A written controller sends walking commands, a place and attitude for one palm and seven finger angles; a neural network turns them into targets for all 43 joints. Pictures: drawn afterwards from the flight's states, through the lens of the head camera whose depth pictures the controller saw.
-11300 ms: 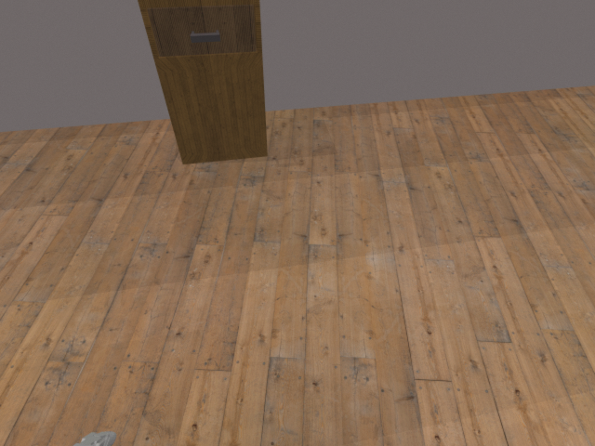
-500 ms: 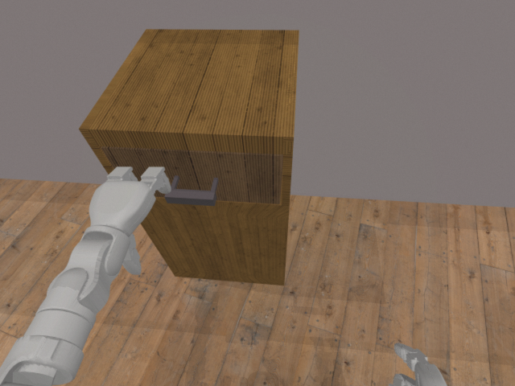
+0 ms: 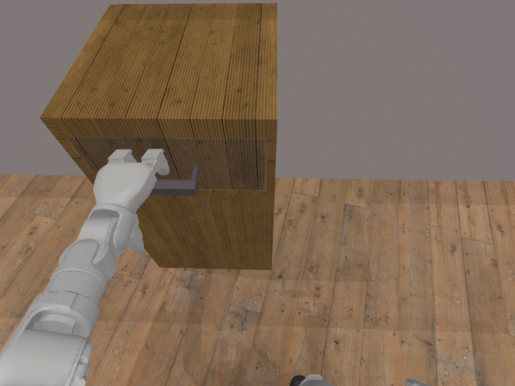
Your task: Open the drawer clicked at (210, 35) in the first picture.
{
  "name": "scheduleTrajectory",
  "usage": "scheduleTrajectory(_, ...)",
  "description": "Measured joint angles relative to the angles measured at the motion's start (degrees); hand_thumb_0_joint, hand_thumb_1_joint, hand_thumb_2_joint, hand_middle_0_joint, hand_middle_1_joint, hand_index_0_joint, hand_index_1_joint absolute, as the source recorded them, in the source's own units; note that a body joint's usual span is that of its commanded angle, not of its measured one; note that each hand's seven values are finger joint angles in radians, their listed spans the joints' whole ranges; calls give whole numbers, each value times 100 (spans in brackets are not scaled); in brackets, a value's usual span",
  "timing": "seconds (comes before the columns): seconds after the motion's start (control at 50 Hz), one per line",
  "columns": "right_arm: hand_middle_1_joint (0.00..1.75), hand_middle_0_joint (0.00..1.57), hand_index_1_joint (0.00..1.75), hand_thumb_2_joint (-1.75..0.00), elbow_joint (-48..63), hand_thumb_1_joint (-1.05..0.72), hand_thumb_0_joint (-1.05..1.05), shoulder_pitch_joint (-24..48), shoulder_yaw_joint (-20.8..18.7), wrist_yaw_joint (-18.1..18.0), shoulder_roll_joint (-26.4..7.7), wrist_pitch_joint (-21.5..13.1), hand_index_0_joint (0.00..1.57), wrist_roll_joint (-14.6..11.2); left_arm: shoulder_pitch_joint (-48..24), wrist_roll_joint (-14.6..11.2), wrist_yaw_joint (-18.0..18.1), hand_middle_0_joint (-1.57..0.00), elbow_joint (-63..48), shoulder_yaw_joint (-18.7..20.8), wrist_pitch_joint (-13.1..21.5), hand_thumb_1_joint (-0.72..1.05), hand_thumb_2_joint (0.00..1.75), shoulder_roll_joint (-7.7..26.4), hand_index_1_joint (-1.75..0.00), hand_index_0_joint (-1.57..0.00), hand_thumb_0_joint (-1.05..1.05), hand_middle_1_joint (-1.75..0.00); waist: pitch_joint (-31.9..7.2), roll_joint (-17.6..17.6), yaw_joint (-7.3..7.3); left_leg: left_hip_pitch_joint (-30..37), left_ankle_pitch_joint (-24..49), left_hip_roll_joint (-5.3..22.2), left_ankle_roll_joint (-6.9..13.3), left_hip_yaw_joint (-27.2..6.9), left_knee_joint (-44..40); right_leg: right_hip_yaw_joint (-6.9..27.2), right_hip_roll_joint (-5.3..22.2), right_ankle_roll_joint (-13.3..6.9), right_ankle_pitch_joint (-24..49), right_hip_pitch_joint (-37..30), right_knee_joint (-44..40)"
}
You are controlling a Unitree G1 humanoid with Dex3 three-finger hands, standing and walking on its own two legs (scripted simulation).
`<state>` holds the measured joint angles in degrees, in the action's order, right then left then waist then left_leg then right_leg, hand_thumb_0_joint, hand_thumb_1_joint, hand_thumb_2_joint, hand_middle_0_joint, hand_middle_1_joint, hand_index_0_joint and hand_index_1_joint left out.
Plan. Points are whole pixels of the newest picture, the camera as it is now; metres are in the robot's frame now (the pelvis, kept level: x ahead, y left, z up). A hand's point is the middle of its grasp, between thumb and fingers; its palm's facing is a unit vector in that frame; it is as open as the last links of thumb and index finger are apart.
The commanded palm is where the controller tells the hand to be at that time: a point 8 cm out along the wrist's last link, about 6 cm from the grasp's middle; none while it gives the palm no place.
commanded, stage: move the hooked fingers above the handle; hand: left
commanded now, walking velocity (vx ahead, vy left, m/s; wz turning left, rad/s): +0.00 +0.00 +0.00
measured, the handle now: (172, 178) +0.53 +0.21 -0.09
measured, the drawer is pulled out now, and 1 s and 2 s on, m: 0.00 0.00 0.00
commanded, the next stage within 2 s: lower the fingers behind the handle in 1.24 s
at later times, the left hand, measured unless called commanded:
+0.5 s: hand (160, 184) +0.48 +0.21 -0.03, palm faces -0.09 -0.02 -1.00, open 13.8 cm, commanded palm +0.47 +0.22 +0.03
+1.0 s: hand (149, 186) +0.47 +0.23 -0.03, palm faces -0.09 -0.03 -1.00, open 13.8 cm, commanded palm +0.46 +0.23 +0.02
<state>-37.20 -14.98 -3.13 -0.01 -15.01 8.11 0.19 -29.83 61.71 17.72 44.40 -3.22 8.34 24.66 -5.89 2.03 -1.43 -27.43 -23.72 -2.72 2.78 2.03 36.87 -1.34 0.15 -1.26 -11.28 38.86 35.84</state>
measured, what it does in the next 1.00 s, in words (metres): stands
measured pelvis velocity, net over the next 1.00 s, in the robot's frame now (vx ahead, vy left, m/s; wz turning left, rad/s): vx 0.00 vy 0.01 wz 0.00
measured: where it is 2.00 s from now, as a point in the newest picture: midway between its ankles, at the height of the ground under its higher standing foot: outside the picture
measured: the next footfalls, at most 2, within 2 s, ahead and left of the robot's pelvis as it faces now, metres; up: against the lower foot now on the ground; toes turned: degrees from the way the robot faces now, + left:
none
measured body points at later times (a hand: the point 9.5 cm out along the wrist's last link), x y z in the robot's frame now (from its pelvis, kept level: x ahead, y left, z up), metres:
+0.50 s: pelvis -0.01 +0.00 -0.03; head +0.12 -0.01 +0.40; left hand +0.47 +0.21 +0.02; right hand +0.01 -0.28 -0.16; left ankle -0.07 +0.09 -0.72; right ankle +0.06 -0.11 -0.72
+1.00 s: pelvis +0.00 +0.01 -0.03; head +0.12 +0.00 +0.40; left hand +0.47 +0.23 +0.02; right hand +0.03 -0.27 -0.16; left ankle -0.07 +0.09 -0.72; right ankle +0.06 -0.11 -0.72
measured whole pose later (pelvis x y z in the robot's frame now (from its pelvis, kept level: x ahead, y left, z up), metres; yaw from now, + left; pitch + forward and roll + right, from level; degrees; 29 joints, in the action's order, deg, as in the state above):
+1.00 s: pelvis +0.00 +0.01 -0.03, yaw +0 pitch +23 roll -1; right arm -38.5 -17.2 -1.8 0.8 -15.5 8.9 2.1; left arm -44.5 62.5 20.6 60.2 -1.0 7.5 29.0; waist -8.2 2.4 -6.4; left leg -44.0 -28.8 -2.1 3.2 1.6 49.7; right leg -2.2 -0.1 -1.0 -14.2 54.0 45.1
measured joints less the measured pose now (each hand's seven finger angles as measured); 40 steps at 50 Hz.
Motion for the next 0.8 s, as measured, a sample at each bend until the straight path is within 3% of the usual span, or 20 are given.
scheduleTrajectory(0.16,30,20,30,-90,-21,-91,1,-5,47,40,44,7,20,75,-639,135,283,-32,735,18,-164,-49,30,-3,-120,-32,0,-120,-76,-16,-174,-499,-116,-6,8,1,375,-10,17,1,-66,466,291)
scheduleTrajectory(0.58,30,20,30,-90,-171,-91,0,-354,101,55,-128,-76,20,231,-1916,178,312,-32,1847,266,-245,-49,30,467,-120,-32,0,-120,-212,-3,-686,-1993,-540,58,22,9,1509,-45,-15,-1,-318,1888,1180)
scheduleTrajectory(0.8,30,20,30,-90,-216,-91,0,-429,125,75,-62,96,20,212,-1537,55,206,-32,1532,334,-202,-49,30,436,-121,-33,0,-120,-200,71,-584,-1790,-525,98,35,28,1348,-24,-68,17,-283,1683,998)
